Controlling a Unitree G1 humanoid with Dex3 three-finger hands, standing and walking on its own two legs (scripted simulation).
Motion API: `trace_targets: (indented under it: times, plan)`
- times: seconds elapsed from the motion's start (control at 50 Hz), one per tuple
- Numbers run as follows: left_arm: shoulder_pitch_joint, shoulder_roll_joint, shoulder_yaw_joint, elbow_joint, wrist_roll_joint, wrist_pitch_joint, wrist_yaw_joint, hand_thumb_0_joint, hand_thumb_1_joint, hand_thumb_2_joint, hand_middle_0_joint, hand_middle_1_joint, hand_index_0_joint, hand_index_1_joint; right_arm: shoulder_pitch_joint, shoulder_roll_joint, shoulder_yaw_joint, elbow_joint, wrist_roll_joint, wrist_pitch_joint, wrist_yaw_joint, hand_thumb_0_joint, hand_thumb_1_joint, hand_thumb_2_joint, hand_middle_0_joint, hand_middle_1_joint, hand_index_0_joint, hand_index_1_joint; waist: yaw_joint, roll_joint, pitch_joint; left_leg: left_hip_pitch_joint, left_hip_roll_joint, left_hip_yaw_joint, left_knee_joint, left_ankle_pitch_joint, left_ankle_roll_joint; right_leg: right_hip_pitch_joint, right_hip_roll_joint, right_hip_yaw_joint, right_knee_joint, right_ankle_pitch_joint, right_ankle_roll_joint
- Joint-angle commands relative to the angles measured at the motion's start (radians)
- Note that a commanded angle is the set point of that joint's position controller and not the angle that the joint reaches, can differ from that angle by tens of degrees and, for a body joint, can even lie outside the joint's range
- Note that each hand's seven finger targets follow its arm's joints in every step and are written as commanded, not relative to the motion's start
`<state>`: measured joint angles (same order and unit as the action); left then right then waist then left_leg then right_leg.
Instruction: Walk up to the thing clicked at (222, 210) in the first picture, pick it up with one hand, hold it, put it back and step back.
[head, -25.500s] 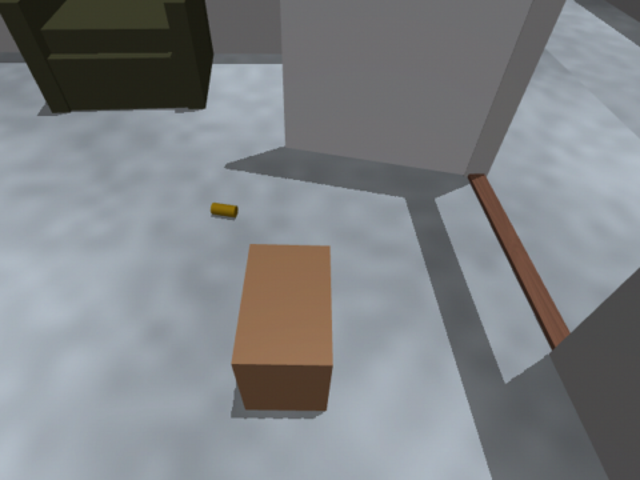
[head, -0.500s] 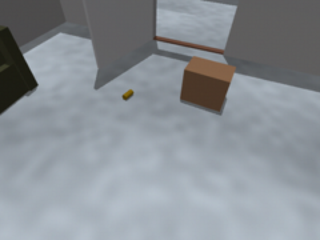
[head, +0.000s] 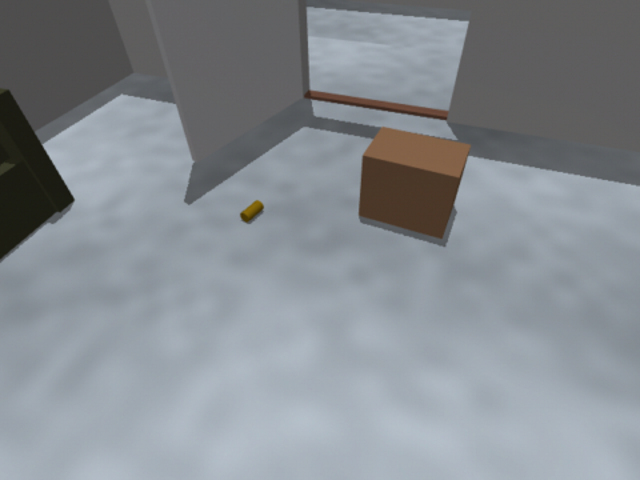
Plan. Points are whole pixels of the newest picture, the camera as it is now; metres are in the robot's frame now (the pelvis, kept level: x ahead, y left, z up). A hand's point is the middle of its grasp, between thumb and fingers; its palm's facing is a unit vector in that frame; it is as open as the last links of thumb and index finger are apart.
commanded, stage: walk up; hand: left
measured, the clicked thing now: (252, 211) +1.42 +0.34 -0.73
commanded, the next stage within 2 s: none
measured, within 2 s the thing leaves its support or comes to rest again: neither
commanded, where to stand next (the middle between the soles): +1.04 +0.09 m, yaw +2 degrees
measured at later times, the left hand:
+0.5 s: hand (113, 421) +0.26 +0.33 -0.15, palm faces +0.00 -0.94 -0.34, open 7.4 cm
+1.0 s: hand (161, 282) +0.50 +0.31 -0.11, palm faces +0.03 -0.92 -0.40, open 7.4 cm
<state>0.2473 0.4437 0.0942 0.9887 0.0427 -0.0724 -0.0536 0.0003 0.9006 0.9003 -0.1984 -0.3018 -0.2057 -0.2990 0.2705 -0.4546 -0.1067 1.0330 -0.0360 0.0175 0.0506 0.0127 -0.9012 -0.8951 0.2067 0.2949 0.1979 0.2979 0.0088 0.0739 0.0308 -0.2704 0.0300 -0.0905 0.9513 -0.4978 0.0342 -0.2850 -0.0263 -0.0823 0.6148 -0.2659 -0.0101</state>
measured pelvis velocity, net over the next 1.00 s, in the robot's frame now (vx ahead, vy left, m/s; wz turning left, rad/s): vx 0.46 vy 0.03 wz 0.04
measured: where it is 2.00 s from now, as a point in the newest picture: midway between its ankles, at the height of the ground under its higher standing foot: (303, 315)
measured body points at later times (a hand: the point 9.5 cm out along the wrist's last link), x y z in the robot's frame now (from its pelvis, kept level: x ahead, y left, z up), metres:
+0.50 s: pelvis +0.22 +0.05 +0.01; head +0.24 +0.07 +0.46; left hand +0.26 +0.37 -0.12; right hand +0.32 -0.27 -0.09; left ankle +0.26 +0.16 -0.72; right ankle +0.15 -0.10 -0.64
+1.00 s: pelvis +0.46 +0.03 +0.01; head +0.47 +0.01 +0.46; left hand +0.50 +0.36 -0.08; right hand +0.55 -0.28 -0.12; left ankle +0.50 +0.17 -0.68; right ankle +0.48 -0.09 -0.72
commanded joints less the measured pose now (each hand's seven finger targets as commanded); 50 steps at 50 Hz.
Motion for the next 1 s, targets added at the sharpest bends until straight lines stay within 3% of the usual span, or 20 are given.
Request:
trace_targets:
  times: [0.0,0.06,0.14,0.26,0.32,0.34,0.36,0.38,0.42,0.48,0.56,0.62,0.68,0.72,0.74,0.76,0.78,0.8,0.88,0.98]
  plan:
    - [-0.096,0.275,0.050,-0.110,-0.023,-0.024,0.024,0.000,0.900,0.900,-0.200,-0.300,-0.200,-0.300,-0.034,-0.216,-0.032,-0.106,0.029,-0.059,0.009,0.000,-0.900,-0.900,0.200,0.300,0.200,0.300,-0.024,-0.193,0.122,-0.358,0.058,-0.065,0.136,0.179,-0.024,0.087,-0.281,0.459,-0.551,-0.505,-0.136]
    - [-0.056,0.239,0.042,-0.109,-0.026,-0.035,0.024,0.000,0.900,0.900,-0.200,-0.300,-0.200,-0.300,0.003,-0.184,-0.031,-0.092,0.021,-0.053,0.030,0.000,-0.900,-0.900,0.200,0.300,0.200,0.300,-0.016,-0.197,0.101,-0.282,0.054,-0.032,0.042,0.255,-0.047,0.051,-0.240,0.273,-0.528,-0.336,-0.149]
    - [-0.037,0.264,0.059,-0.124,-0.023,-0.046,0.028,0.000,0.900,0.900,-0.200,-0.300,-0.200,-0.300,-0.059,-0.174,-0.030,-0.143,0.017,-0.055,0.050,0.000,-0.900,-0.900,0.200,0.300,0.200,0.300,0.002,-0.182,0.113,-0.346,0.067,-0.007,-0.110,0.295,-0.062,0.130,-0.254,0.216,-0.526,-0.321,-0.178]
    - [0.027,0.262,0.053,-0.128,-0.022,-0.033,0.016,0.000,0.900,0.900,-0.200,-0.300,-0.200,-0.300,-0.161,-0.144,-0.025,-0.197,0.007,-0.071,0.056,0.000,-0.900,-0.900,0.200,0.300,0.200,0.300,0.042,-0.150,0.069,-0.168,0.069,0.155,-0.360,0.323,-0.025,0.191,-0.228,0.081,-0.388,-0.001,-0.166]
    - [0.022,0.222,0.028,-0.140,-0.025,-0.021,0.018,0.000,0.900,0.900,-0.200,-0.300,-0.200,-0.300,0.048,-0.180,-0.050,-0.145,0.003,-0.087,0.034,0.000,-0.900,-0.900,0.200,0.300,0.200,0.300,-0.075,-0.025,-0.041,0.193,-0.005,0.201,-0.448,0.286,0.027,0.086,-0.162,-0.016,0.013,0.337,-0.128]
    - [0.065,0.159,0.004,-0.147,-0.031,-0.014,0.022,0.000,0.900,0.900,-0.200,-0.300,-0.200,-0.300,0.213,-0.251,-0.078,-0.108,-0.009,-0.094,0.018,0.000,-0.900,-0.900,0.200,0.300,0.200,0.300,-0.141,0.148,-0.147,0.410,0.096,0.031,-0.496,0.112,0.092,-0.086,-0.080,-0.066,0.343,0.233,-0.085]
    - [0.070,0.107,-0.004,-0.173,-0.049,-0.016,0.022,0.000,0.900,0.900,-0.200,-0.300,-0.200,-0.300,0.242,-0.349,-0.098,-0.138,0.002,-0.102,0.005,0.000,-0.900,-0.900,0.200,0.300,0.200,0.300,-0.141,0.315,-0.155,0.512,0.360,-0.545,-0.681,-0.010,0.196,-0.382,0.122,0.008,0.555,-0.237,-0.036]
    - [-0.003,0.213,0.009,-0.168,-0.040,-0.016,0.034,0.000,0.900,0.900,-0.200,-0.300,-0.200,-0.300,0.199,-0.359,-0.105,-0.156,0.044,-0.102,0.005,0.000,-0.900,-0.900,0.200,0.300,0.200,0.300,-0.148,0.127,-0.172,0.436,0.412,-0.625,-0.726,-0.027,0.272,-0.368,0.037,0.177,0.628,-0.281,-0.058]
    - [0.039,0.201,-0.003,-0.142,-0.062,-0.017,0.027,0.000,0.900,0.900,-0.200,-0.300,-0.200,-0.300,0.072,-0.269,-0.060,-0.193,0.040,-0.101,-0.011,0.000,-0.900,-0.900,0.200,0.300,0.200,0.300,-0.062,0.025,-0.063,0.303,0.327,-0.284,-0.673,0.155,0.200,-0.358,-0.024,0.210,0.614,-0.120,-0.055]
    - [0.090,0.180,0.000,-0.109,-0.050,-0.006,0.010,0.000,0.900,0.900,-0.200,-0.300,-0.200,-0.300,0.027,-0.206,-0.029,-0.212,0.040,-0.115,-0.014,0.000,-0.900,-0.900,0.200,0.300,0.200,0.300,-0.017,0.040,-0.008,0.133,0.273,-0.064,-0.687,0.376,0.174,-0.246,-0.066,0.167,0.450,-0.070,-0.015]
    - [-0.003,0.155,-0.002,-0.151,-0.036,-0.001,-0.020,0.000,0.900,0.900,-0.200,-0.300,-0.200,-0.300,0.009,-0.231,-0.033,-0.244,0.027,-0.126,-0.008,0.000,-0.900,-0.900,0.200,0.300,0.200,0.300,-0.032,0.069,0.060,0.082,0.269,0.023,-0.732,0.291,0.211,-0.236,-0.096,0.086,0.192,-0.008,0.012]
    - [-0.043,0.158,0.009,-0.159,-0.032,-0.006,-0.032,0.000,0.900,0.900,-0.200,-0.300,-0.200,-0.300,0.000,-0.230,-0.031,-0.254,0.030,-0.127,0.000,0.000,-0.900,-0.900,0.200,0.300,0.200,0.300,-0.031,0.068,0.047,0.055,0.226,0.062,-0.722,0.167,0.174,-0.154,-0.070,0.041,0.049,0.114,-0.005]
    - [-0.021,0.153,0.018,-0.144,-0.026,-0.010,-0.030,0.000,0.900,0.900,-0.200,-0.300,-0.200,-0.300,-0.011,-0.224,-0.028,-0.263,0.035,-0.115,-0.002,0.000,-0.900,-0.900,0.200,0.300,0.200,0.300,-0.005,0.030,0.008,0.040,0.213,0.097,-0.602,0.269,0.146,-0.027,-0.024,-0.017,-0.012,0.134,-0.016]
    - [0.073,0.177,0.036,-0.120,-0.024,-0.021,-0.016,0.000,0.900,0.900,-0.200,-0.300,-0.200,-0.300,0.008,-0.194,-0.012,-0.269,0.036,-0.110,-0.007,0.000,-0.900,-0.900,0.200,0.300,0.200,0.300,0.055,-0.059,-0.048,-0.029,0.172,0.142,-0.374,0.442,0.103,0.198,0.014,-0.027,-0.064,0.098,-0.041]
    - [0.174,0.224,0.059,-0.101,-0.022,-0.030,-0.003,0.000,0.900,0.900,-0.200,-0.300,-0.200,-0.300,0.054,-0.140,0.008,-0.272,0.036,-0.111,-0.007,0.000,-0.900,-0.900,0.200,0.300,0.200,0.300,0.102,-0.220,-0.112,-0.122,0.099,0.194,-0.099,0.428,0.066,0.356,-0.047,0.094,-0.141,-0.039,-0.072]
    - [0.247,0.315,0.080,-0.111,-0.022,-0.039,0.012,0.000,0.900,0.900,-0.200,-0.300,-0.200,-0.300,0.085,-0.071,0.034,-0.295,0.038,-0.111,-0.008,0.000,-0.900,-0.900,0.200,0.300,0.200,0.300,0.109,-0.416,-0.142,-0.327,-0.025,0.192,0.161,0.014,0.016,0.465,-0.320,0.529,-0.262,-0.120,-0.156]
    - [0.230,0.346,0.074,-0.122,-0.040,-0.036,0.013,0.000,0.900,0.900,-0.200,-0.300,-0.200,-0.300,0.041,-0.177,0.007,-0.281,0.040,-0.101,-0.018,0.000,-0.900,-0.900,0.200,0.300,0.200,0.300,0.116,-0.297,-0.120,-0.419,-0.024,0.102,0.269,-0.047,0.009,0.432,-0.423,0.765,-0.363,-0.182,-0.263]
    - [0.178,0.327,0.068,-0.141,-0.050,-0.034,0.018,0.000,0.900,0.900,-0.200,-0.300,-0.200,-0.300,-0.007,-0.207,0.002,-0.269,0.040,-0.097,-0.024,0.000,-0.900,-0.900,0.200,0.300,0.200,0.300,0.104,-0.190,-0.042,-0.432,0.018,0.020,0.310,0.002,0.006,0.336,-0.418,0.703,-0.359,-0.139,-0.291]
    - [0.043,0.230,0.037,-0.176,-0.048,-0.036,0.024,0.000,0.900,0.900,-0.200,-0.300,-0.200,-0.300,0.086,-0.174,0.003,-0.204,0.043,-0.088,-0.004,0.000,-0.900,-0.900,0.200,0.300,0.200,0.300,0.003,-0.225,0.034,-0.289,0.072,0.018,0.106,0.150,-0.010,0.106,-0.255,0.290,-0.369,0.010,-0.210]
    - [0.018,0.257,0.045,-0.213,-0.027,-0.046,0.018,0.000,0.900,0.900,-0.200,-0.300,-0.200,-0.300,0.024,-0.151,-0.009,-0.220,0.023,-0.080,0.031,0.000,-0.900,-0.900,0.200,0.300,0.200,0.300,0.012,-0.230,0.038,-0.218,0.087,0.097,-0.175,0.236,-0.034,0.030,-0.245,0.183,-0.400,-0.173,-0.215]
